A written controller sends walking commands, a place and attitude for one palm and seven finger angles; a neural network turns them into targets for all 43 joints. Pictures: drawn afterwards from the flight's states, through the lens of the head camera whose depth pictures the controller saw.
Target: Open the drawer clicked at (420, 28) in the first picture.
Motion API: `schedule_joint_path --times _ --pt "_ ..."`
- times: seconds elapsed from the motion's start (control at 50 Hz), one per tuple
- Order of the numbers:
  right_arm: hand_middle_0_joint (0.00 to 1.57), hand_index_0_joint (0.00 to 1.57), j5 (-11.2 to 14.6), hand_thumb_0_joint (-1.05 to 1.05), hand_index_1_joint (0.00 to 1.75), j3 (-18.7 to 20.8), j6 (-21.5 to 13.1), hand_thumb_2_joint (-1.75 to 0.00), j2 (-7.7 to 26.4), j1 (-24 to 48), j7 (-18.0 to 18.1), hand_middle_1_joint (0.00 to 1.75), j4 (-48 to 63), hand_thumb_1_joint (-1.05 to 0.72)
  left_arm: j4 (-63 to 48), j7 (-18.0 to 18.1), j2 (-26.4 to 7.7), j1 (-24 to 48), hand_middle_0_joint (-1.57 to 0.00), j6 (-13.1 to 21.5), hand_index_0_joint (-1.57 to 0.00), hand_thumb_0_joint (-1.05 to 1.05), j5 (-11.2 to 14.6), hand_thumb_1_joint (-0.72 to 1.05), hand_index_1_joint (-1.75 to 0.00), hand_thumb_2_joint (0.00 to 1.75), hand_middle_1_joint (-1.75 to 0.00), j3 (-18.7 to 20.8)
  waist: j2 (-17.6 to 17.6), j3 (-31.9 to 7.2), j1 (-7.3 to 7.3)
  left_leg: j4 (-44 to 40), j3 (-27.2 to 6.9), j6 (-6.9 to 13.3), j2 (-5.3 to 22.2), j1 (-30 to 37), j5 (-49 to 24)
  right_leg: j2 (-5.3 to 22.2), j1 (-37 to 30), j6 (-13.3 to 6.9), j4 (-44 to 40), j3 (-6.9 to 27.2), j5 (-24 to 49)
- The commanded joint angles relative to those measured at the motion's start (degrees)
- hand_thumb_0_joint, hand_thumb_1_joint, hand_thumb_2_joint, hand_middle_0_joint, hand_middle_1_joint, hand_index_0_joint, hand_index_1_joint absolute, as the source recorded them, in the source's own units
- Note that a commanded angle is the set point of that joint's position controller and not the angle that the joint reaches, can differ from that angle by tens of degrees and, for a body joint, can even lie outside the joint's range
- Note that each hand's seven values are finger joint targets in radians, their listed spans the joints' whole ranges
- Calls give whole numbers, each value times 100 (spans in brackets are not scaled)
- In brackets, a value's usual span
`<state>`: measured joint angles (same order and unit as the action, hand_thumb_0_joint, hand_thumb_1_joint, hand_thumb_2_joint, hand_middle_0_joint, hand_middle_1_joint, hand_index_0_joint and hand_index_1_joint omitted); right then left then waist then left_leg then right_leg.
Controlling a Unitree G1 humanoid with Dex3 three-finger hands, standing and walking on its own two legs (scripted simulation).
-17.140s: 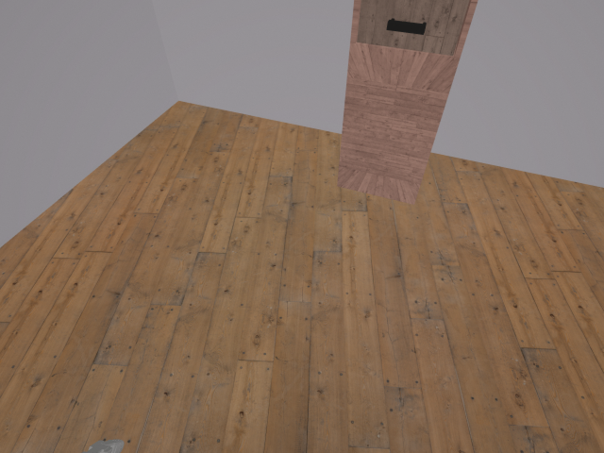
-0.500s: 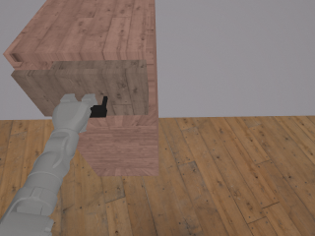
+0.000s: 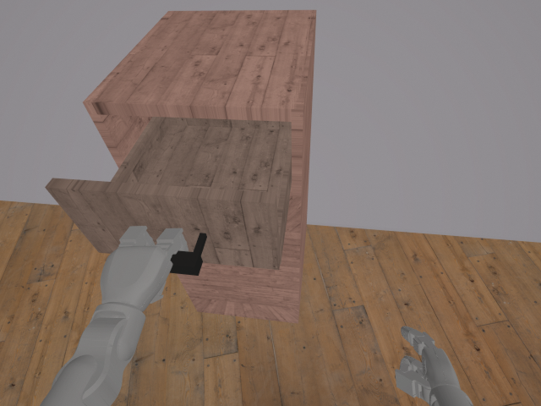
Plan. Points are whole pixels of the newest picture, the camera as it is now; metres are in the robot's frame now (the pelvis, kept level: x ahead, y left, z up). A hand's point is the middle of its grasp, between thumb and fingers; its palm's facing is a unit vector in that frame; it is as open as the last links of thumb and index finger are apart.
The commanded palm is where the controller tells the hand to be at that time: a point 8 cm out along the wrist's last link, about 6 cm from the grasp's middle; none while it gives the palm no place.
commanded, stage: pull the drawer open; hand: left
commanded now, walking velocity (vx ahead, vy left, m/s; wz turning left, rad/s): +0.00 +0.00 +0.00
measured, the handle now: (165, 248) +0.33 +0.21 +0.05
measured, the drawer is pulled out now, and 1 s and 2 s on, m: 0.18 0.30 0.30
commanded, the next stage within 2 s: open the thumb to release the handle in 0.76 s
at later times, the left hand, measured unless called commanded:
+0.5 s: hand (126, 357) +0.17 +0.22 +0.03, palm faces -0.01 -0.09 -1.00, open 5.9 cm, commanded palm +0.13 +0.23 +0.09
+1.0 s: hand (122, 366) +0.16 +0.22 +0.03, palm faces +0.06 -0.09 -0.99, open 6.1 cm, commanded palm +0.13 +0.22 +0.09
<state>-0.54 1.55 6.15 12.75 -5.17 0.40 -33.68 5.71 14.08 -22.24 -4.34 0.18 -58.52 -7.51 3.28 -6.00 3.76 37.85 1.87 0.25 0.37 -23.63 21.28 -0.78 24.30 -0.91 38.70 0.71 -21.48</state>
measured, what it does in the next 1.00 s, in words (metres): stands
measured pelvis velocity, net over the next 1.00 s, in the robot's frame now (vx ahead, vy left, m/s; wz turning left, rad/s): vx -0.01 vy -0.01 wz -0.01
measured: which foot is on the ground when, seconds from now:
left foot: down 0.00-1.00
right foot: down 0.00-1.00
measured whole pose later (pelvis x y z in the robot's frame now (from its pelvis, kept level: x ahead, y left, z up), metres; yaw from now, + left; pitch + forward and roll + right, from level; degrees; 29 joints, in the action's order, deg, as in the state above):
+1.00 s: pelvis -0.01 -0.01 -0.02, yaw +0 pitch +8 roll +1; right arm -2.5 1.9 5.8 13.9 -7.9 -1.2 -31.9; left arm -16.8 22.5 -24.8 -34.2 4.9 -57.2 -0.8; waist 3.3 -6.3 4.5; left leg 47.6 2.1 -0.4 1.0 -30.6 25.1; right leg -1.4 31.8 -1.6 48.9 1.0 -25.3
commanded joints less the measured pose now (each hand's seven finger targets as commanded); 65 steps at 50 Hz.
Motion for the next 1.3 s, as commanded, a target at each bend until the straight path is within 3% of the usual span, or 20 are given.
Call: schedule_joint_path --times 0.0,0.06,0.14,0.22,0.24,0.28,0.34,0.44,0.5,0.54,0.62,0.74,0.82,0.84,0.86,0.88,0.94,1.08,1.24,1.28 --pt "20 20 -25 0 30 144 -247 -90 608 465 81 30 743 -90 -1266 209 -946 656 -40 -62 -40 0 98 90 -135 90 -135 884 -390 -977 10 -257 19 109 -151 770 -2254 -107 -488 -108 -431 -71 2238" --pt "20 20 -52 0 30 102 -267 -90 587 548 90 30 755 -90 -1516 207 -1017 579 -40 9 -40 0 73 90 -135 90 -135 922 -240 -987 34 -264 10 104 -174 769 -2049 -90 -490 -116 -447 -10 2097" --pt "20 20 -80 0 30 112 -329 -90 560 625 48 30 831 -90 -1985 229 -958 -335 -40 114 -40 0 139 90 -135 90 -135 1020 -135 -1107 140 -203 -8 92 -177 855 -2293 -109 -594 -136 -397 44 2337" --pt "20 20 -116 0 30 99 -379 -90 546 669 39 30 879 -90 -2244 294 -1068 -1069 -40 208 -40 0 208 90 -135 90 -135 1269 -441 -937 192 -178 -8 106 -204 601 -1967 -66 -612 -102 -387 144 2353" --pt "20 20 -125 0 30 98 -383 -90 574 709 48 30 892 -90 -2330 315 -1221 -1268 -40 240 -40 0 204 90 -135 90 -135 1455 -433 -962 231 -179 -5 102 -215 586 -1951 -71 -668 -110 -410 223 2399" --pt "20 20 -135 0 30 95 -403 -90 535 677 16 30 914 -90 -2547 384 -1028 -1476 -40 309 -40 0 211 90 -135 90 -135 1333 -266 -860 199 -147 -6 94 -209 525 -1843 -47 -522 -118 -350 203 2282" --pt "20 20 -140 0 30 125 -419 -90 588 640 -12 30 949 -90 -2786 504 -1151 -2115 -40 382 -40 0 251 90 -135 90 -135 1572 -291 -990 244 -54 4 77 -207 488 -1929 -47 -553 -119 -291 296 2484" --pt "20 20 -135 0 30 144 -409 -90 622 598 -13 30 998 -90 -2928 751 -1363 -2869 -40 440 -40 0 310 90 -135 90 -135 1965 -380 -833 279 58 14 70 -218 232 -1553 -21 -393 -113 -252 399 2274" --pt "20 20 -136 0 30 164 -409 -90 614 556 -61 30 1014 -90 -3044 871 -1254 -3233 -40 490 -40 0 301 90 -135 90 -135 1941 -308 -763 273 147 16 77 -207 165 -1511 -22 -197 -121 -157 357 2155" --pt "20 20 -132 0 30 168 -383 -90 659 558 -87 30 1073 -90 -3201 938 -1276 -3348 -40 464 -40 0 333 90 -135 90 -135 1958 -273 -754 224 204 4 60 -194 181 -1425 -27 -45 -131 -167 410 1900" --pt "20 20 -104 0 30 144 -370 -90 654 561 -123 30 1180 -90 -3263 1010 -1183 -4010 -40 407 -40 0 401 90 -135 90 -135 1934 -263 -706 336 252 17 70 -177 55 -1279 -20 36 -128 -91 353 1679" --pt "20 20 -83 0 30 94 -300 -90 694 611 -149 30 1265 -90 -3408 1091 -1353 -4496 -40 271 -40 0 468 90 -135 90 -135 2175 -261 -767 370 328 7 45 -115 -86 -1646 -32 -78 -122 67 447 2226" --pt "20 20 -76 0 30 96 -283 -90 683 534 -217 30 1329 -90 -3591 1147 -1252 -4666 -40 214 -40 0 449 90 -135 90 -135 2056 -51 -800 351 408 0 47 -58 0 -1869 -58 101 -114 202 313 2110" --pt "20 20 -175 0 30 87 -227 -90 705 495 -186 30 1074 -90 -3520 1125 -1151 -2600 -40 217 -40 0 273 90 -135 90 -135 1734 -278 -527 -190 507 -134 44 -143 -27 -1479 -79 675 -131 216 295 1716" --pt "20 20 -201 0 30 175 -292 -90 657 462 -130 30 1178 -90 -3563 1168 -1232 -2496 -40 299 -40 0 254 83 -134 87 -134 1946 -218 -616 4 475 -117 75 -128 73 -1225 -86 642 -123 133 254 1397" --pt "20 20 -192 0 30 187 -332 -90 608 414 -93 30 1116 -90 -3117 1184 -1211 -2938 -39 288 -39 0 195 76 -134 84 -134 1984 -175 -679 72 476 -68 85 -152 75 -1115 -99 581 -132 120 185 1276" --pt "20 20 -167 0 30 199 -343 -90 611 391 -102 30 1133 -90 -3271 1128 -1101 -2722 -38 257 -38 0 215 55 -131 75 -131 1772 -140 -1060 83 491 -106 50 -146 260 -1423 -92 508 -162 200 190 1432" --pt "20 20 -95 0 30 82 -328 -90 560 529 -67 30 1107 -90 -3145 829 -943 -2633 -34 39 -34 0 168 6 -126 54 -126 1346 -290 -697 119 326 -91 72 -116 157 -1357 -65 290 -117 72 92 1483" --pt "20 20 -119 0 30 10 -397 -90 574 560 -20 30 1140 -90 -3149 627 -1072 -2639 -30 121 -30 0 204 -50 -120 30 -120 1426 -379 -549 169 204 -75 83 -152 238 -1120 -53 161 -112 -222 255 1280" --pt "20 20 -120 0 30 15 -407 -90 547 520 -26 30 1116 -90 -3124 616 -1041 -2694 -30 192 -30 0 203 -50 -120 30 -120 1433 -370 -521 179 201 -60 89 -162 203 -1127 -42 118 -108 -205 222 1387"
